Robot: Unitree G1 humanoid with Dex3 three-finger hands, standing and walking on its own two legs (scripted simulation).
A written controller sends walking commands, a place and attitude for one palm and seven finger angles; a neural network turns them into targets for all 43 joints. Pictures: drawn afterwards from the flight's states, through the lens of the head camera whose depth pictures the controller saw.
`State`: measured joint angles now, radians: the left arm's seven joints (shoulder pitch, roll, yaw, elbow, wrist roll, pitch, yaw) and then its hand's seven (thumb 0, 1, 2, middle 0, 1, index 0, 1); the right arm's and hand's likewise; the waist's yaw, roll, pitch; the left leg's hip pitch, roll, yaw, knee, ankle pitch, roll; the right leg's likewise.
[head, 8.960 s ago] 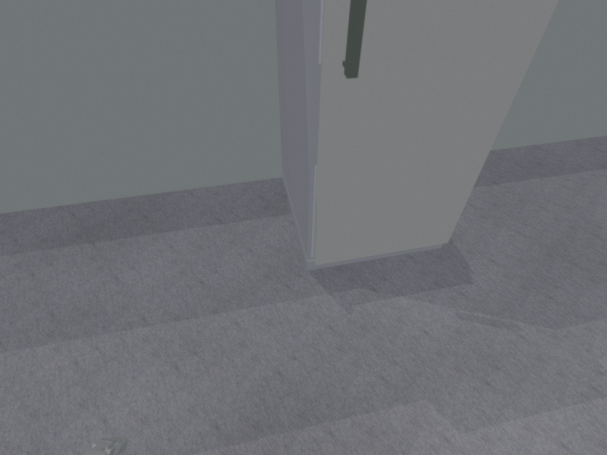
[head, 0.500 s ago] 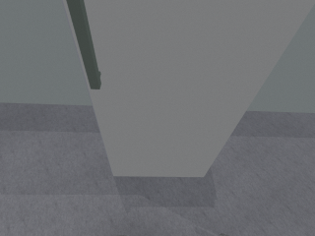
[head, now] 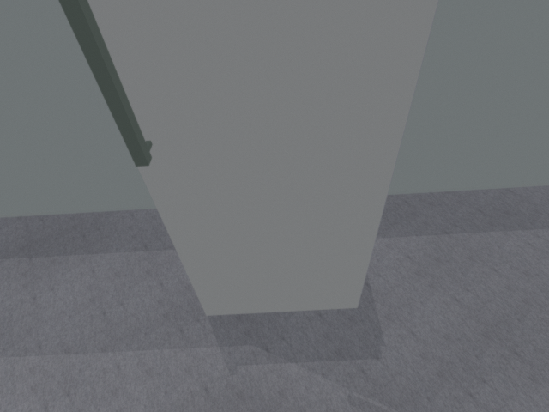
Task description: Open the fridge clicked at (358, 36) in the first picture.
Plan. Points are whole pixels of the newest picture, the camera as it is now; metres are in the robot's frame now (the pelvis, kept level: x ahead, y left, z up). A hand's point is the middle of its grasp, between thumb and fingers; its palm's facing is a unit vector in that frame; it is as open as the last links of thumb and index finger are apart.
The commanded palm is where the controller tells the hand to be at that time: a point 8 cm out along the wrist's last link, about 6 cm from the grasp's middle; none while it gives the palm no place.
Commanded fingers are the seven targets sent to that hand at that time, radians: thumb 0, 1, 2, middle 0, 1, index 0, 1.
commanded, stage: come to a stop and stand still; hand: left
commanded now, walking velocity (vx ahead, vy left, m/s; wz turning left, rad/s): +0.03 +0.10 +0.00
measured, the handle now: (110, 68) +0.55 +0.30 +0.26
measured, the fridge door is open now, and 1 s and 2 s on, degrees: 0 0 0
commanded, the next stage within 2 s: look again from close up in 0.70 s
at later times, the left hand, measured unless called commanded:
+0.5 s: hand out of the picture -0.01 +0.24 -0.20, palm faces +0.08 -0.98 -0.16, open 7.3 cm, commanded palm none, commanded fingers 0.00 0.90 0.90 -0.20 -0.30 -0.20 -0.30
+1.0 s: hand out of the picture +0.02 +0.25 -0.19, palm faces +0.01 -0.97 -0.24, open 7.3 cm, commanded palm none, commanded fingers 0.00 0.90 0.90 -0.20 -0.30 -0.20 -0.30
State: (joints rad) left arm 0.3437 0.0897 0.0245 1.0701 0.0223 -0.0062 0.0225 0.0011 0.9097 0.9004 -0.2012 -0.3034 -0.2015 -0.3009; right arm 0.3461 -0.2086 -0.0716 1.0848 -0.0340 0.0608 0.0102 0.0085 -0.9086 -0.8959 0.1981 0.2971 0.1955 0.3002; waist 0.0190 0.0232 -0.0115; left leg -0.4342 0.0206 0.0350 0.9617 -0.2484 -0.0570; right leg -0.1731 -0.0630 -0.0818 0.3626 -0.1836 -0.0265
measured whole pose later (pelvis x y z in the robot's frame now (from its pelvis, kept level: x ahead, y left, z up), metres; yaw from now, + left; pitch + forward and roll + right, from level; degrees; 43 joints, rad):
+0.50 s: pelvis +0.00 +0.07 -0.01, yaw +0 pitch -1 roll +0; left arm 0.29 0.16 0.02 1.14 0.02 0.01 0.03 0.00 0.91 0.90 -0.20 -0.30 -0.20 -0.30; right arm 0.21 -0.16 -0.02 1.06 -0.01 -0.02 -0.04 0.00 -0.95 -0.90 0.20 0.30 0.20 0.30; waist 0.04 -0.03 0.01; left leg -0.17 0.01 0.06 0.45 -0.27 0.01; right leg -0.19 -0.10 -0.04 0.44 -0.22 0.07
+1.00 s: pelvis +0.00 +0.06 -0.02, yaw +0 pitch -2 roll +0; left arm 0.25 0.16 0.00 1.11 0.02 0.00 0.03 0.00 0.91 0.90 -0.20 -0.30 -0.20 -0.30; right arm 0.32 -0.16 0.01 1.05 -0.02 -0.02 -0.02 0.01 -0.91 -0.90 0.20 0.30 0.20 0.30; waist -0.01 0.04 0.04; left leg -0.20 0.02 0.05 0.53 -0.30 0.00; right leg -0.24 -0.10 -0.04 0.54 -0.27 0.05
